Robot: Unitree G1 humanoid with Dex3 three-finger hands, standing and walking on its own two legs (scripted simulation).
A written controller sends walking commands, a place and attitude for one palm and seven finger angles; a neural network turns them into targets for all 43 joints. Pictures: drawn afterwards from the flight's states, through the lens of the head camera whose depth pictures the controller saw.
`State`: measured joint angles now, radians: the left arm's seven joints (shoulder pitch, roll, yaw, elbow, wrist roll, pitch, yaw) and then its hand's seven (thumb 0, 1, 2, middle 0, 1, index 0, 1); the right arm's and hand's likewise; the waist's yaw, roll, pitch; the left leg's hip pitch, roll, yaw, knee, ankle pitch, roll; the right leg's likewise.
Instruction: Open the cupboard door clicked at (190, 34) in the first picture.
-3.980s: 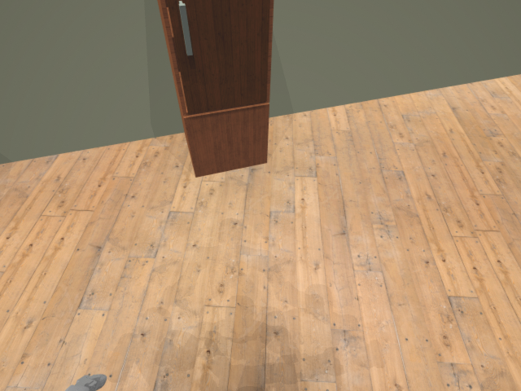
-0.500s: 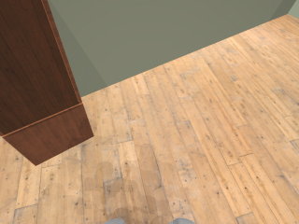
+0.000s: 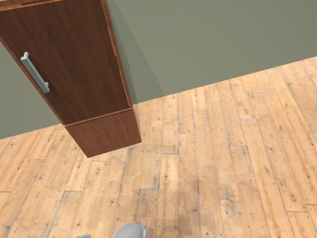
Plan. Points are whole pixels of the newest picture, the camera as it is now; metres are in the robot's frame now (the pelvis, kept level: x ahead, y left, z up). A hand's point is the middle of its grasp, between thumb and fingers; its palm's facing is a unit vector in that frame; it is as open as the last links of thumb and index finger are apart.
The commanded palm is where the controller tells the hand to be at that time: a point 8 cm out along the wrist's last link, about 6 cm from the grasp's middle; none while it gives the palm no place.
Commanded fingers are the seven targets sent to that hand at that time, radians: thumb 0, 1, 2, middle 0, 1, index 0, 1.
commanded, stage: turn to face it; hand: left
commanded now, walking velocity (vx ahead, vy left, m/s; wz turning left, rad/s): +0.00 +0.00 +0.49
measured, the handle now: (36, 73) +0.70 +0.53 +0.01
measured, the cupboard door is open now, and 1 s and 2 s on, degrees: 0 0 0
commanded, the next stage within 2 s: take the last steps up to it in 0.42 s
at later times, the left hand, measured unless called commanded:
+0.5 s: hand out of the picture -0.03 +0.25 -0.17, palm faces +0.26 -0.93 -0.26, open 7.4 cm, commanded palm none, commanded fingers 0.00 0.90 0.90 -0.20 -0.30 -0.20 -0.30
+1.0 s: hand out of the picture -0.07 +0.18 -0.16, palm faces +0.39 -0.90 -0.18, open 7.4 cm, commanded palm none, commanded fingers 0.00 0.90 0.90 -0.20 -0.30 -0.20 -0.30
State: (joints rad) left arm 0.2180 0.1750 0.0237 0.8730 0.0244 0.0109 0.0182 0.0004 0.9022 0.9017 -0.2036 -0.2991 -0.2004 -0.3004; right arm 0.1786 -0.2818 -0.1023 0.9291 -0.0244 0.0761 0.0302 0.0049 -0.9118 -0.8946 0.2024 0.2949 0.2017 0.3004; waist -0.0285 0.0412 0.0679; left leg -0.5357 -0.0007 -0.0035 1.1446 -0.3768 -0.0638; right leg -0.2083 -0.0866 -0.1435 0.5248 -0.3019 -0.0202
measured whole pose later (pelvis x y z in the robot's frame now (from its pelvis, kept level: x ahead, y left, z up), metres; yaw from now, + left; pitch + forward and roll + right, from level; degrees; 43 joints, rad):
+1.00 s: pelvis +0.04 +0.05 +0.01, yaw +19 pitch -1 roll +1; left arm 0.44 0.12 0.01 1.09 0.03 -0.06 0.01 0.00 0.90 0.90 -0.20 -0.30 -0.20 -0.30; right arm 0.25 -0.23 -0.07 1.05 -0.02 0.04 0.05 0.01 -0.91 -0.90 0.20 0.29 0.20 0.30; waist 0.03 0.02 0.03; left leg -0.52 0.10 0.07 0.86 -0.21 -0.03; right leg -0.01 -0.10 -0.17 0.33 -0.30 0.04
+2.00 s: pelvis +0.25 +0.20 -0.01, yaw +15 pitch -1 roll -1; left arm 0.20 0.20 0.05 1.02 0.01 0.05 0.03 0.00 0.91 0.90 -0.20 -0.30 -0.20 -0.30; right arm 0.15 -0.16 -0.04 1.02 -0.02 0.02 -0.03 0.00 -0.92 -0.89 0.20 0.29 0.20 0.30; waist 0.02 -0.03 0.10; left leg -0.31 0.04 0.10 0.57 -0.24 0.03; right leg -0.35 -0.02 -0.05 0.84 -0.50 0.01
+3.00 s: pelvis +0.22 +0.16 -0.01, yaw +15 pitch -1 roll -1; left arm 0.31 0.16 0.01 1.03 0.02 -0.01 0.03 0.00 0.91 0.90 -0.20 -0.30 -0.20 -0.30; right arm 0.31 -0.16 -0.02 1.03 -0.03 0.00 -0.03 0.00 -0.91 -0.89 0.20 0.30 0.20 0.30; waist -0.02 0.02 0.02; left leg -0.32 0.05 0.01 0.57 -0.23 -0.02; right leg -0.17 -0.02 -0.07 0.55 -0.35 0.00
